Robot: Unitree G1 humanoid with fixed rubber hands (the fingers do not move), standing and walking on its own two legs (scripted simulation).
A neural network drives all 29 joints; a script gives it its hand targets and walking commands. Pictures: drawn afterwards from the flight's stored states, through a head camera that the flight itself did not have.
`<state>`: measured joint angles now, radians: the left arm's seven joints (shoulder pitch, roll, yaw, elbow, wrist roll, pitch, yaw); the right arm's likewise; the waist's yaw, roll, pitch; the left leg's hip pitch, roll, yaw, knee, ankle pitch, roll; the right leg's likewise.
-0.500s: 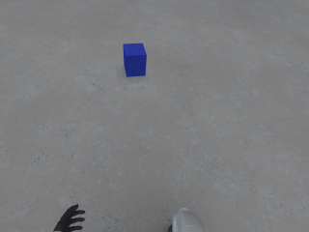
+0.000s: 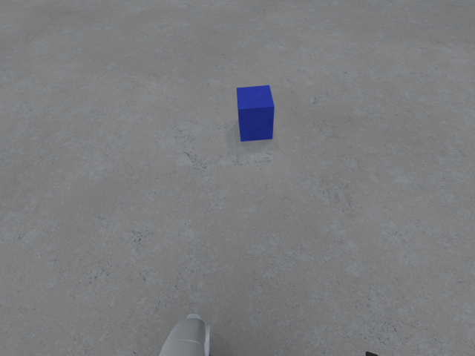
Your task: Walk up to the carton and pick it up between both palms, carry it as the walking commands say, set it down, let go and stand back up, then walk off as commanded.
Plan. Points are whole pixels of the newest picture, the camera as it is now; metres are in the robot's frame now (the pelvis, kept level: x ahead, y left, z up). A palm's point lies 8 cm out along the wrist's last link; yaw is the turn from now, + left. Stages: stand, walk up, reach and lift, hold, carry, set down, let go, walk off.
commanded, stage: walk up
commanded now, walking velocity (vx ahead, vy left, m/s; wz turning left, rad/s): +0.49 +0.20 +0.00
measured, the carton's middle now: (254, 113) +1.48 +0.09 -0.66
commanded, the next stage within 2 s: none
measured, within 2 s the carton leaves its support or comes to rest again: neither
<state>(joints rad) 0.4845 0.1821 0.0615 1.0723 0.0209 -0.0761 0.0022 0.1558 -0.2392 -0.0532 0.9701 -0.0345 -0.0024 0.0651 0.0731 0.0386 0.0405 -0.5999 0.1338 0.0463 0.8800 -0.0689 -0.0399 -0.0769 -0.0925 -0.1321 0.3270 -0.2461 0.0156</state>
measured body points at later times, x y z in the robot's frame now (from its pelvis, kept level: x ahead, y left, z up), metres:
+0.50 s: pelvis +0.24 +0.09 +0.00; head +0.26 +0.12 +0.45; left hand +0.36 +0.33 -0.15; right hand +0.16 -0.15 -0.13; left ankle +0.20 +0.19 -0.75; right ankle +0.32 -0.08 -0.67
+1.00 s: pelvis +0.49 +0.04 +0.00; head +0.51 +0.00 +0.45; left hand +0.43 +0.30 -0.12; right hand +0.56 -0.21 -0.16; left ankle +0.53 +0.23 -0.66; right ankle +0.47 -0.06 -0.75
